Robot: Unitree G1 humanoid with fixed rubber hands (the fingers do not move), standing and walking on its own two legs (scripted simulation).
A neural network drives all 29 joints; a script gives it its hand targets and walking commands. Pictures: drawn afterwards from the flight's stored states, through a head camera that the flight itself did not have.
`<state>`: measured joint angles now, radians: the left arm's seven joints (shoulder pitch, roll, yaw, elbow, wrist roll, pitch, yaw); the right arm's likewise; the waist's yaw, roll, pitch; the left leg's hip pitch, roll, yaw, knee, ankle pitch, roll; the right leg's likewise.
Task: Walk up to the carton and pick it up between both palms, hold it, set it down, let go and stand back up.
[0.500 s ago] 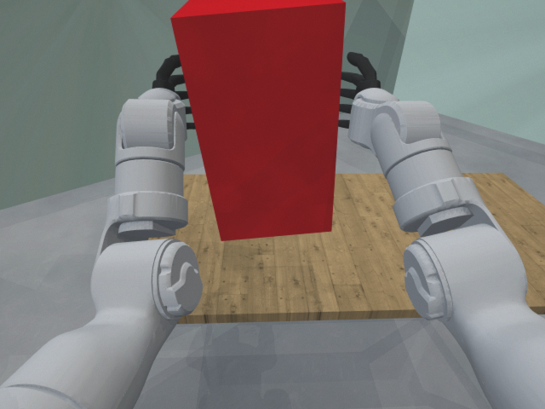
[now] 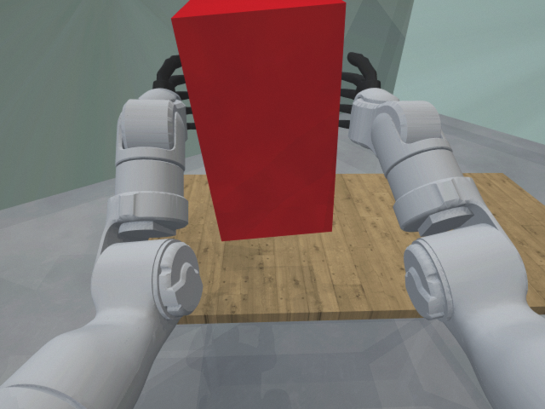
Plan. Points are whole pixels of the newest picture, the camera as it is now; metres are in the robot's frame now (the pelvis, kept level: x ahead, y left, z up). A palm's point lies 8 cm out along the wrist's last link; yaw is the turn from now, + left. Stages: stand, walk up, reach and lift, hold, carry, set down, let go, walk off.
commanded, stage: hold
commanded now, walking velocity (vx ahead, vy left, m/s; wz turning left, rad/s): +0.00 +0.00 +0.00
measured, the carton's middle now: (266, 117) +0.41 +0.00 +0.31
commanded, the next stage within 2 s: none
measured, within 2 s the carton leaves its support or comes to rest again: neither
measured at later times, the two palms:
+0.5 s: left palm (166, 108) +0.37 +0.13 +0.33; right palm (364, 107) +0.36 -0.12 +0.34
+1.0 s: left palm (170, 106) +0.38 +0.13 +0.34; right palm (368, 105) +0.36 -0.13 +0.34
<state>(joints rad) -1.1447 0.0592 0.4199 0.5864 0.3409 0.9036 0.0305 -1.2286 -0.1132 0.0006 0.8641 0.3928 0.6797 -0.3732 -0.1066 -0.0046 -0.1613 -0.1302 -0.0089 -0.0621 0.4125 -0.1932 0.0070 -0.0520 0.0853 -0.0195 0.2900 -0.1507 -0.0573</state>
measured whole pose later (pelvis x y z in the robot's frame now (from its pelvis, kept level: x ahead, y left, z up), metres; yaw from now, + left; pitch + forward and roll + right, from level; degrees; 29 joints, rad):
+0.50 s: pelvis +0.00 +0.00 +0.00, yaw +0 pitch -5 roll -1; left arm -1.15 0.06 0.42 0.59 0.34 0.90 0.03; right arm -1.23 -0.11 0.00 0.87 0.39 0.68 -0.37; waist -0.11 0.00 -0.16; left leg -0.13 -0.01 -0.06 0.41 -0.19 0.01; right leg -0.05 0.09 -0.02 0.29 -0.15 -0.06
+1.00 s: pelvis +0.00 +0.00 +0.00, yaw +0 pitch -5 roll -1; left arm -1.14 0.06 0.41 0.62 0.33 0.89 0.03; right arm -1.25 -0.12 0.00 0.90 0.39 0.69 -0.37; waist -0.11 0.01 -0.18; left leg -0.12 -0.02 -0.06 0.40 -0.19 0.01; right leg -0.05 0.08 -0.01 0.29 -0.16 -0.05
